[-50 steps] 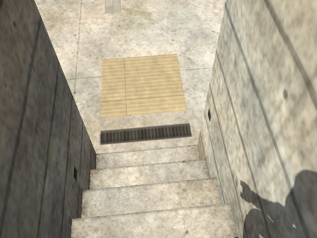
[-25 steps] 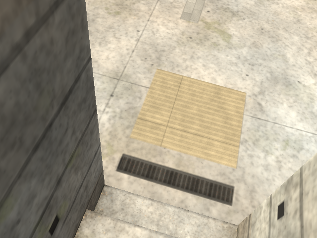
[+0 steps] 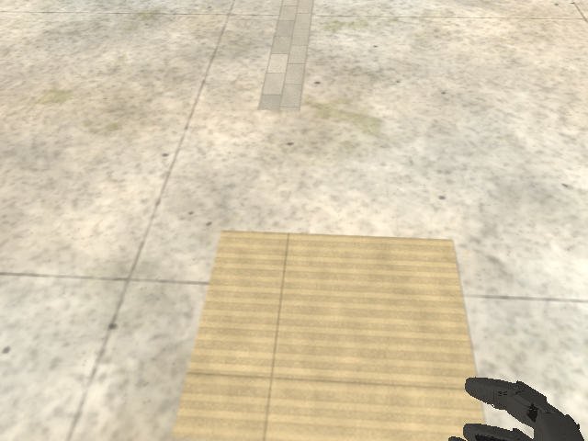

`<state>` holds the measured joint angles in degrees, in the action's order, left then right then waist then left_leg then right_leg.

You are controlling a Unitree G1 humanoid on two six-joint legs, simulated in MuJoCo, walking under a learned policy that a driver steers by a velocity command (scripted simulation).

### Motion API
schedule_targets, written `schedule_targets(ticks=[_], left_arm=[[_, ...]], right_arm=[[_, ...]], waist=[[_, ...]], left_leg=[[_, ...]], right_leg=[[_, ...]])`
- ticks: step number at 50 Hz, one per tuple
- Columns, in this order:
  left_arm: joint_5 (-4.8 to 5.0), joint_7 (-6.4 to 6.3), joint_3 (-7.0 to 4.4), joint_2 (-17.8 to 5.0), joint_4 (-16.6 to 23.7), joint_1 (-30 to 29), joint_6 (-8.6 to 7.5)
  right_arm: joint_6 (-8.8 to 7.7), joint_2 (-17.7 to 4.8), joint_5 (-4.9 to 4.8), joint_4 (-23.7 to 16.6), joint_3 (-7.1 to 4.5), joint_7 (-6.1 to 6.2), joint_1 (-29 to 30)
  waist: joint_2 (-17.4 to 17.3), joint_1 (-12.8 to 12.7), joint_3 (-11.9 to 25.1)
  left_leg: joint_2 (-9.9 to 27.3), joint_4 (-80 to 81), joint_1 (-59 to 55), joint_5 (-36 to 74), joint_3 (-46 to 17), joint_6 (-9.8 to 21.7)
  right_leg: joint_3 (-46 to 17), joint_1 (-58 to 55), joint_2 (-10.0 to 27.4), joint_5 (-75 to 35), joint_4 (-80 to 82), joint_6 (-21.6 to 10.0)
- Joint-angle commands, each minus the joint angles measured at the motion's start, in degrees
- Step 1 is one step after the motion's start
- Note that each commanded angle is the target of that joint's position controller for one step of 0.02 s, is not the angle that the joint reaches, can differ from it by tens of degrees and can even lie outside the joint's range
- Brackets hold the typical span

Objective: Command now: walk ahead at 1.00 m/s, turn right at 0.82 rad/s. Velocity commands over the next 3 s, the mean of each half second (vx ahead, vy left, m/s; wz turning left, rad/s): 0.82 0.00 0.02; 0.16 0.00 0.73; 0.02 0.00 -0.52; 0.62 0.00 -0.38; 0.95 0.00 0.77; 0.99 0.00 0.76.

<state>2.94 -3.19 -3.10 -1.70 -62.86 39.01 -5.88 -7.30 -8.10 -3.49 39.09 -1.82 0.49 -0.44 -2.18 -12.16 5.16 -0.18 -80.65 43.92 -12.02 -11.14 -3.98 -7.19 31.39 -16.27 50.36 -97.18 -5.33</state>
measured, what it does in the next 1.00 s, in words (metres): goes down, turning left: left foot 0.25 m lower, then left foot 0.17 m lower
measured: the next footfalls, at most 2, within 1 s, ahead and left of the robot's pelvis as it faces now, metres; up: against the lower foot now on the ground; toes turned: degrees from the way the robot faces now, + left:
left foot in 0.10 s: +0.18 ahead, +0.19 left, -0.25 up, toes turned -7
left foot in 0.24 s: +0.35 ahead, +0.23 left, -0.42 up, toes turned -21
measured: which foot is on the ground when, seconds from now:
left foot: up 0.00-0.08, down 0.10-0.14, up 0.16-0.22, down 0.24-0.32, up 0.34-0.58, down 0.60-1.00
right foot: down 0.00-0.04, up 0.06-0.26, down 0.28-0.58, up 0.60-1.00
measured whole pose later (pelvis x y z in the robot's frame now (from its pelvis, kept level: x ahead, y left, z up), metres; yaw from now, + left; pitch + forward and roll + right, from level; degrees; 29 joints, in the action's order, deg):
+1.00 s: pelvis +0.90 +0.11 -0.22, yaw +26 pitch +2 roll -1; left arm -1.0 -1.1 -1.1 -16.3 -37.3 -2.5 -4.2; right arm 2.4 -16.7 -0.6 35.6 -3.7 4.7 -13.4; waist 2.4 2.4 -0.6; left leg -15.4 -32.3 12.3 -17.7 -20.1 7.1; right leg -6.6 33.0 -4.2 -3.8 -32.0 1.8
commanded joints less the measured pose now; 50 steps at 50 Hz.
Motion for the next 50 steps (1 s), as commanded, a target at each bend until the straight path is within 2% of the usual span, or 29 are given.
schedule_targets(ticks=[1,2,3,5,7,8,10,11,12,13,14,15,16,17,19,20,22,24,26,28,29,30,31,32,34,35,37,43,50], left_arm=[[-0.92,-2.66,-0.94,-7.4,6.7,-14.6,0.36],[-1.68,-1.5,-1.69,-12.3,8.7,-25.2,0.41],[-1.18,0.15,-2.5,-12.0,11.8,-28.5,-0.9],[-3.69,0.38,-3.25,-11.0,16.4,-40.0,-2.54],[-3.12,0.86,-0.74,-3.2,24.1,-37.1,-3.27],[-6.15,0.28,-0.49,-5.7,21.1,-45.1,-5.05],[-5.52,0.19,1.46,3.1,25.7,-46.4,-5.05],[-5.08,1.85,2.98,6.2,29.9,-45.9,-5.52],[-2.24,3.06,2.98,6.6,25.3,-30.6,-3.86],[1.85,1.38,1.8,3.7,23.5,-17.4,-1.25],[4.18,0.18,0.53,-4.8,22.6,-9.0,1.38],[0.84,0.31,0.59,-11.0,23.8,-5.7,2.96],[-1.33,1.83,-1.93,-17.9,22.6,5.1,3.48],[-1.21,2.81,-3.83,-24.1,18.4,4.9,3.67],[-1.07,3.77,-0.35,-20.1,18.5,-9.6,2.5],[-1.82,4.31,0.66,-17.8,20.1,-17.8,1.98],[-1.92,4.41,2.27,-13.1,20.1,-28.9,2.26],[-1.92,1.63,1.87,-12.2,22.9,-38.0,0.82],[-3.18,-1.85,-0.39,-13.1,25.8,-41.0,1.22],[-2.5,-1.49,-2.01,-21.1,26.8,-44.9,0.98],[-1.96,0.25,-0.99,-18.5,26.8,-48.7,0.47],[-1.14,2.25,0.41,-13.4,27.6,-51.5,0.15],[-1.89,3.35,2.35,-6.9,31.3,-37.4,0.3],[-3.0,3.99,3.07,-9.2,31.7,-31.9,0.43],[-3.94,2.34,1.4,-16.8,30.8,-36.0,1.91],[-4.4,1.45,1.32,-17.2,30.4,-39.6,3.19],[-4.11,1.14,0.93,-20.0,31.1,-40.2,4.21],[-2.83,0.77,1.51,-17.9,31.9,-47.0,3.15],[-4.1,2.41,0.84,-17.4,27.6,-40.1,-0.13]], right_arm=[[-1.35,-0.4,-0.57,0.3,-1.56,-1.66,-7.7],[-0.87,-0.8,0.2,7.1,-3.29,-2.47,-29.4],[-2.01,-4.6,-0.97,11.0,-4.5,-2.08,-39.7],[-2.05,-1.9,1.98,22.2,-3.7,-1.27,-52.2],[-2.8,-3.0,0.78,22.6,-2.16,2.33,-41.7],[-3.24,4.8,2.52,23.5,-1.39,1.55,-46.6],[-2.2,7.0,3.56,28.8,0.5,-0.61,-44.3],[-1.96,7.6,2.05,29.2,0.7,1.37,-44.5],[-0.37,5.0,1.78,22.0,1.16,2.21,-26.9],[0.84,-5.5,1.17,13.8,-0.09,3.5,-12.5],[0.9,-9.4,0.78,14.8,-0.35,2.65,-13.7],[-0.69,3.9,0.95,20.4,3.17,-1.52,-36.4],[-1.01,-2.4,-4.85,13.6,3.01,-2.18,-26.2],[-0.75,-13.3,-5.0,13.1,-0.09,-0.78,-23.2],[0.73,-9.6,-1.25,15.3,1.03,-0.63,-20.7],[2.27,-4.7,0.45,17.1,2.16,-0.03,-26.6],[4.28,0.2,2.28,13.8,2.71,1.37,-27.3],[4.02,-3.1,3.16,8.9,1.26,1.8,-20.6],[2.23,2.0,2.77,10.1,0.91,0.84,-22.9],[1.99,-5.8,3.41,17.4,-2.9,-1.38,-44.8],[3.06,-6.4,3.72,19.4,-2.86,-1.71,-50.5],[4.16,-4.2,4.21,18.2,-1.6,-1.4,-46.5],[2.59,-6.7,7.51,12.3,0.46,-2.3,-35.4],[2.54,-10.5,6.82,6.4,-0.56,-3.03,-28.4],[2.52,-19.3,2.04,-0.4,-3.73,-2.8,-15.4],[2.93,-17.9,0.43,-0.7,-3.3,-2.02,-13.9],[3.62,-17.5,1.24,-2.3,-3.25,0.33,-14.8],[9.11,-18.6,0.54,-4.0,-4.6,4.18,-17.8],[8.95,-8.6,4.14,-4.9,-1.28,3.93,-16.0]], waist=[[-7.3,16.8,-4.5],[0.8,29.5,-0.3],[0.2,32.1,3.1],[-4.0,38.6,-3.7],[-25.9,25.9,-10.9],[-14.4,38.9,-14.4],[0.5,27.1,-10.6],[5.8,22.3,-9.5],[6.1,10.8,-4.2],[0.1,0.0,-12.4],[4.9,-4.5,-15.6],[27.0,1.3,3.1],[41.7,-10.0,18.9],[35.0,-7.2,10.1],[14.7,2.0,-16.2],[7.1,8.7,-16.4],[-0.9,16.8,-15.9],[3.2,20.1,-18.5],[6.0,21.6,-15.6],[3.5,30.4,2.9],[-9.9,33.6,4.4],[-18.6,32.0,-2.6],[-23.0,16.2,5.6],[-12.5,14.3,17.6],[10.9,11.7,9.4],[13.2,11.7,3.5],[6.7,12.3,1.4],[-1.2,14.2,5.5],[-4.9,13.7,1.5]], left_leg=[[-1.7,36.2,-30.5,35.4,6.5,0.6],[-1.7,28.8,-59.1,33.3,11.0,4.7],[3.2,43.3,-65.8,51.4,6.2,6.9],[6.8,44.9,-68.9,28.6,7.2,5.8],[6.2,56.5,-48.5,-32.9,-32.0,8.9],[-3.5,52.2,-48.9,15.1,12.0,4.8],[-3.8,50.8,-24.4,17.8,10.2,3.1],[-5.0,52.8,-7.7,-1.9,-2.3,9.4],[-1.7,51.5,3.2,-0.4,-7.1,15.3],[7.3,56.8,18.4,14.5,-31.4,18.8],[7.5,46.9,24.1,-5.3,-37.6,16.6],[-6.1,16.4,22.0,-36.0,-31.4,12.8],[-8.9,0.3,27.7,-29.5,-17.6,10.8],[-5.2,-18.2,29.1,-20.4,-3.2,8.4],[-3.7,-34.8,32.7,-13.1,0.5,4.4],[-2.7,-36.7,31.0,-12.8,-0.4,1.5],[1.2,-27.2,29.0,-19.3,4.5,0.4],[6.2,0.2,13.8,-16.2,5.1,-0.6],[-0.9,26.7,-17.8,9.0,17.3,-0.6],[-11.1,32.7,-50.6,23.2,24.6,2.7],[-6.5,39.2,-63.8,34.1,15.0,6.7],[-3.9,46.3,-52.7,41.7,6.4,11.5],[5.4,42.8,-53.9,68.9,-15.1,18.7],[11.1,49.0,-58.4,63.5,-27.0,22.6],[11.5,56.3,-47.2,32.9,-31.0,19.6],[8.2,58.9,-40.7,28.3,-28.3,16.2],[6.1,57.2,-37.9,40.1,-23.7,15.6],[-3.7,54.1,-37.8,42.6,-13.9,6.1],[-1.9,47.7,-28.8,23.4,-11.9,7.5]], right_leg=[[-23.3,19.1,3.5,-20.3,15.3,-9.0],[-18.1,37.6,3.1,-30.1,2.3,-7.4],[-8.5,34.1,0.2,-22.0,-6.7,-2.7],[3.3,38.5,1.2,-7.6,-33.3,0.2],[-4.0,40.2,14.6,-20.2,-0.3,-2.1],[5.2,30.4,7.2,3.6,7.8,1.7],[15.3,5.7,12.9,-10.1,25.9,3.8],[8.9,-13.3,16.7,-42.3,41.2,3.9],[7.3,-33.4,16.1,-67.1,53.6,4.3],[5.7,-41.8,22.6,-61.8,55.9,5.5],[-0.9,-46.2,25.6,-41.0,50.9,1.1],[-7.4,-57.2,35.7,-48.7,32.9,-2.8],[-28.4,-64.5,53.2,-26.4,64.8,-8.9],[-45.8,-54.9,50.8,-4.2,79.4,-10.2],[-37.7,-35.6,48.1,-49.2,77.7,-12.0],[-28.1,-30.8,48.2,-76.7,67.3,-10.6],[-11.2,-23.3,42.8,-81.4,64.2,-3.5],[0.0,-8.7,38.8,-71.8,69.3,2.3],[19.1,8.4,26.7,-71.6,66.0,4.7],[18.8,1.1,23.8,-85.6,45.8,5.7],[16.1,8.5,20.0,-42.4,24.4,8.8],[16.6,8.7,11.3,-8.1,0.5,10.2],[4.1,11.0,8.2,-1.1,-11.9,9.4],[-3.2,8.7,8.2,-6.2,-9.4,7.6],[-3.5,10.4,11.5,-20.6,6.6,7.0],[-2.8,8.7,12.3,-24.5,14.1,6.9],[-4.5,7.9,13.5,-26.6,23.3,8.5],[0.7,2.9,8.1,-42.1,53.8,8.6],[2.8,-14.3,13.5,-59.4,69.3,5.8]])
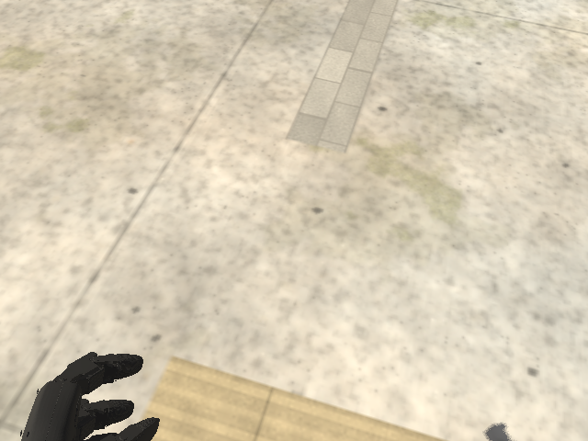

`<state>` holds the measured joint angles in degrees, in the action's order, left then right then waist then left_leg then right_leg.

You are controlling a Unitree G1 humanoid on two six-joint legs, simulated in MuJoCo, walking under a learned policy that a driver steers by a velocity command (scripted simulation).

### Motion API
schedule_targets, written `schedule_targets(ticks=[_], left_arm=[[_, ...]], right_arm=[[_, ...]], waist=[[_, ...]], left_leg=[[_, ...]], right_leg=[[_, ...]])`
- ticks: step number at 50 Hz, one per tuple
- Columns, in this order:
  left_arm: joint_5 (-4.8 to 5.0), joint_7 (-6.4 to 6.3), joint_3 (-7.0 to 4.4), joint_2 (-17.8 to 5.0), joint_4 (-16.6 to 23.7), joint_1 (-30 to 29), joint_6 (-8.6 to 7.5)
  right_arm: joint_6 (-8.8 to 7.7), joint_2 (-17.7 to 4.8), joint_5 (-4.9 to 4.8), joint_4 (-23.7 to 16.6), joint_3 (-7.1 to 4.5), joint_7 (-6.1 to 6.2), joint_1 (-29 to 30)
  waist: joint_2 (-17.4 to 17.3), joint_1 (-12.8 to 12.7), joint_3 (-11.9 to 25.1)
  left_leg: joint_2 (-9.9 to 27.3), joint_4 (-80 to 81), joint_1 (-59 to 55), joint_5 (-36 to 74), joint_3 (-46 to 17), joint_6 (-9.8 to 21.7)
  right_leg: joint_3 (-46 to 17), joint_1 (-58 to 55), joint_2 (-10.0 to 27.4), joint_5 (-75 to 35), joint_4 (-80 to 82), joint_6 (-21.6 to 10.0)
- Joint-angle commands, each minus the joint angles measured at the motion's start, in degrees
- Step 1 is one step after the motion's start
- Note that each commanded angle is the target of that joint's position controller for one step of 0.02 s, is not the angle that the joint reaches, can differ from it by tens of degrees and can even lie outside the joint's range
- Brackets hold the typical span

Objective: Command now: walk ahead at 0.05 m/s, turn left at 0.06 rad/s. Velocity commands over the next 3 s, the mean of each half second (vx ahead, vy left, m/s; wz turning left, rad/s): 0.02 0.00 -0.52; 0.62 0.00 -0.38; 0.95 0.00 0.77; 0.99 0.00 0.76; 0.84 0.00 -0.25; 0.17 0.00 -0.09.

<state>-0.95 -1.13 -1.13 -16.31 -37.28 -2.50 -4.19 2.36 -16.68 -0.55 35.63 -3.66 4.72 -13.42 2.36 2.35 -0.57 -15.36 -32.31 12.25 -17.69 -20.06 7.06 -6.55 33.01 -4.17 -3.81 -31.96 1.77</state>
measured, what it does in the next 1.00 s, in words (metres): walks ahead, turning right: right foot, then left foot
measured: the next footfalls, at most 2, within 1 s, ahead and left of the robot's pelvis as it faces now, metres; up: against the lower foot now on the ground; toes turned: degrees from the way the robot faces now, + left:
right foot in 0.02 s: +0.20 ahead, -0.11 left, +0.00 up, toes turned +7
left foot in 0.38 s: +0.17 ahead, +0.09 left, +0.00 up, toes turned -25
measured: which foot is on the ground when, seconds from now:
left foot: down 0.00-0.04, up 0.06-0.36, down 0.38-0.92, up 0.94-1.00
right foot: up 0.00-0.00, down 0.02-0.38, up 0.40-0.90, down 0.92-1.00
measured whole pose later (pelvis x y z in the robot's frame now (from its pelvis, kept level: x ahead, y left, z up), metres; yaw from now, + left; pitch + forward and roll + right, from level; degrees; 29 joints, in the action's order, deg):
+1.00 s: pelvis +0.20 -0.19 -0.01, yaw -31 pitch +4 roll +0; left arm 0.7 2.1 -0.8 -14.6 -31.8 7.1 -5.0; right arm -4.6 -17.2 -2.9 47.6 -2.5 -0.8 -28.3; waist -0.9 4.1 0.1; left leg 5.3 -63.8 17.3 -24.6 -4.5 2.1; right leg 2.7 25.4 3.5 19.1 -40.8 0.8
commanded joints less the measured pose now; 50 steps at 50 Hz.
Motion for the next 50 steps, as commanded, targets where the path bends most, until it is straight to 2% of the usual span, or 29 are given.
schedule_targets(ticks=[1,2,3,4,5,6,7,8,10,12,17,18,19,20,21,22,24,27,29,32,37,43,44,45,46,47,48,49,50], left_arm=[[-0.3,0.48,-1.32,-2.7,0.2,6.2,-2.26],[-0.7,0.46,-1.39,-3.6,-0.7,11.3,-2.24],[-2.45,0.42,-1.85,-6.7,-0.5,13.8,-1.85],[-1.34,0.24,-2.21,-6.4,0.9,11.3,-1.05],[0.03,-0.21,-3.02,-7.0,2.7,10.1,-0.07],[0.85,-0.54,-3.18,-7.7,3.7,10.0,1.08],[1.49,-0.68,-3.13,-8.6,4.8,9.7,1.85],[1.75,-0.84,-3.39,-9.5,5.1,9.0,2.47],[2.25,-0.83,-3.69,-8.7,5.6,8.8,3.9],[2.26,-0.88,-4.41,-8.8,4.7,11.8,5.04],[3.02,-1.18,-6.06,-9.5,4.8,14.6,6.19],[3.31,-1.22,-6.02,-8.9,5.0,14.6,6.26],[3.45,-1.21,-5.58,-7.0,4.8,16.4,6.43],[4.36,-1.27,-5.13,-4.7,6.2,15.4,6.56],[3.53,-0.88,-6.28,-8.1,6.1,17.0,5.81],[3.03,-0.76,-7.2,-11.4,4.3,17.9,5.94],[1.84,-0.94,-6.7,-9.3,2.4,20.9,6.9],[2.54,0.72,-4.51,-6.3,5.8,16.9,6.34],[2.95,1.22,-4.51,-6.8,7.5,12.9,5.48],[2.89,1.77,-4.11,-6.0,9.0,10.2,4.22],[3.25,2.36,-2.5,-2.8,9.3,8.1,2.91],[3.32,4.53,-1.52,-3.8,10.4,3.1,0.18],[3.51,4.63,-2.1,-5.0,9.9,6.2,-0.19],[3.75,4.22,-3.67,-7.6,7.5,14.7,-0.31],[3.44,3.31,-5.61,-11.1,4.3,26.9,0.0],[1.7,1.98,-6.8,-18.0,2.8,36.8,0.33],[0.23,2.01,-6.32,-17.5,4.2,37.6,-0.59],[0.84,2.5,-4.93,-12.9,4.0,34.1,-1.26],[1.64,2.76,-3.94,-10.0,2.9,31.5,-1.4]], right_arm=[[-1.34,0.4,1.75,-1.1,0.9,-1.06,-2.8],[-2.08,0.7,2.3,-1.5,1.06,-1.8,-2.1],[-2.14,-0.9,1.9,-2.1,0.61,-2.29,-6.2],[-2.01,-5.4,1.43,-2.5,-0.23,-3.08,-9.4],[-1.38,-9.0,0.8,-3.1,-1.18,-3.06,-1.2],[-0.75,-7.9,1.5,-4.1,-0.95,-2.98,3.7],[-0.22,-6.1,2.16,-4.7,-0.49,-3.0,5.0],[-0.07,-4.3,2.2,-5.1,-0.05,-3.07,4.6],[-0.34,-1.1,1.74,-4.4,0.96,-2.83,4.2],[-0.87,0.0,1.15,-3.8,1.07,-2.59,5.4],[-2.33,-3.2,-0.31,-1.2,-0.47,-3.08,2.9],[-2.53,-4.4,-0.2,-0.2,-1.06,-3.08,1.1],[-2.43,-6.6,0.53,-0.2,-1.72,-2.82,0.2],[-2.09,-9.9,3.3,-0.7,-2.04,-3.07,1.3],[-2.46,-8.0,5.23,-2.1,-1.82,-3.17,6.7],[-2.82,-4.2,4.56,-3.6,-0.78,-2.72,10.4],[-3.23,-2.1,1.98,-4.1,-0.11,-1.9,12.8],[-3.81,-5.4,0.78,-1.8,-0.61,-1.39,4.3],[-4.58,-6.6,1.29,-0.8,-1.06,-1.82,-0.7],[-6.05,-8.2,1.6,0.8,-1.76,-2.66,-4.1],[-7.62,-8.1,1.35,3.6,-1.88,-4.15,-6.2],[-7.17,-11.4,-1.83,6.4,-2.01,-5.49,-7.4],[-6.96,-12.2,-1.93,7.0,-1.97,-5.69,-7.6],[-6.98,-11.8,-1.59,7.4,-1.46,-5.77,-6.9],[-7.65,-9.6,-0.8,7.0,-0.4,-5.82,-6.2],[-8.6,-1.3,0.94,3.8,1.77,-6.05,-6.6],[-10.23,-2.0,-2.23,2.1,1.64,-5.63,-7.5],[-10.21,-5.8,-4.09,1.3,0.27,-5.26,-3.3],[-9.7,-5.4,-3.82,0.3,0.34,-5.25,-0.8]], waist=[[-7.5,-2.4,8.3],[-2.7,-4.1,10.9],[11.3,-2.2,12.0],[13.8,-0.1,15.1],[7.6,-3.5,9.6],[0.9,-4.6,9.0],[-2.8,-4.1,7.8],[-3.5,-2.5,6.4],[-0.2,-1.6,5.3],[3.7,-2.5,6.9],[9.3,-1.6,8.1],[8.8,-0.5,8.2],[5.1,-0.9,10.3],[-10.9,-1.7,9.4],[-17.0,-3.6,7.5],[-12.5,-4.6,6.1],[-7.0,-5.4,4.4],[-10.1,-1.4,3.2],[-9.2,1.7,1.8],[-8.9,3.1,-0.8],[-7.9,2.1,-4.5],[-9.2,0.4,-7.4],[-9.7,-2.2,-6.2],[-8.8,-7.7,-1.7],[-6.9,-14.5,6.7],[10.5,-15.4,16.1],[14.9,-14.5,24.0],[8.9,-14.0,15.5],[8.3,-12.0,8.5]], left_leg=[[12.6,-6.2,3.1,30.9,-0.4,-4.6],[9.4,-17.6,8.0,17.1,3.2,-6.7],[4.0,-33.9,19.5,-18.3,6.8,-12.1],[8.1,-37.7,21.8,-19.2,8.8,-12.5],[8.3,-42.9,24.9,-16.0,9.3,-12.2],[8.3,-46.1,25.6,-12.4,9.8,-11.6],[8.2,-46.0,24.8,-10.3,9.9,-11.3],[8.8,-41.5,22.5,-8.5,9.9,-10.6],[8.6,-26.0,16.7,-7.3,13.7,-9.9],[7.2,-16.1,11.2,-7.4,15.2,-10.0],[8.1,4.7,1.6,2.1,12.2,-7.5],[10.3,10.3,-4.4,5.7,12.4,-6.3],[17.9,12.2,-12.1,5.4,7.7,-3.3],[30.6,15.4,-12.8,6.9,-5.7,4.1],[37.7,16.6,-8.1,14.1,-10.5,7.5],[35.4,15.8,-5.5,16.7,-4.4,6.3],[29.5,13.5,-3.6,17.5,4.7,2.8],[30.3,19.9,-10.2,-3.2,5.2,2.9],[30.7,21.3,-14.9,-10.8,5.2,2.2],[31.9,23.3,-16.4,-11.5,7.6,2.1],[32.9,26.7,-10.6,-7.4,13.3,3.4],[33.1,26.7,-3.4,-0.2,16.4,4.0],[33.3,23.5,-2.7,3.9,16.4,3.8],[31.4,13.8,0.9,16.3,18.9,2.5],[27.5,-3.3,9.9,23.2,22.8,0.2],[20.8,-30.4,28.6,-6.9,22.5,-3.1],[15.8,-44.5,36.4,-12.4,12.0,-3.2],[17.7,-50.9,43.2,-7.3,10.5,-3.5],[20.4,-51.8,46.3,-2.7,12.7,-3.5]], right_leg=[[0.6,-22.4,2.5,-9.7,7.9,-3.6],[-7.2,-31.4,7.8,-17.7,6.9,-8.7],[-25.2,-40.3,21.0,-32.9,6.2,-21.5],[-39.7,-37.4,25.9,-13.6,11.7,-25.9],[-39.7,-32.7,21.9,-0.4,12.6,-23.4],[-36.0,-29.1,18.4,8.5,13.5,-19.3],[-34.0,-24.5,16.2,13.6,14.8,-17.2],[-31.4,-19.7,13.3,18.8,16.1,-15.0],[-23.3,-15.0,6.5,20.7,17.4,-10.9],[-21.9,-15.1,4.4,19.1,17.2,-10.8],[-28.1,-16.8,5.2,27.1,17.4,-8.7],[-27.0,-13.5,3.4,30.5,16.1,-6.6],[-23.7,-7.7,0.4,37.4,9.0,-4.1],[-12.7,2.6,-6.3,40.0,-5.5,-2.2],[-7.3,6.9,-4.6,37.0,-20.8,0.1],[-5.1,6.8,-1.4,32.4,-28.4,1.4],[-3.1,6.7,-0.1,26.2,-37.4,2.5],[2.4,17.7,5.7,18.8,-42.8,3.4],[3.2,23.1,8.0,18.3,-41.6,3.7],[2.7,25.5,10.2,15.9,-38.7,3.4],[1.4,19.2,10.8,12.2,-27.8,1.2],[8.2,-1.4,8.2,19.1,-6.0,-2.7],[9.1,-8.0,6.5,20.0,-2.3,-3.6],[10.2,-21.2,4.1,18.4,0.0,-4.8],[7.5,-40.4,5.9,17.7,-3.0,-5.8],[-13.5,-58.7,21.7,31.0,0.6,-8.6],[-37.0,-58.6,29.0,50.7,12.6,-12.7],[-34.2,-53.2,28.8,52.7,16.2,-11.8],[-25.9,-46.8,28.1,46.2,15.7,-11.2]])
Over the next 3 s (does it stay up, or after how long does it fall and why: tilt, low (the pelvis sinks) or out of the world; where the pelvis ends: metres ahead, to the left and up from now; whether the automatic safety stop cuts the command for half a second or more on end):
stays up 1.53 -0.28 0.00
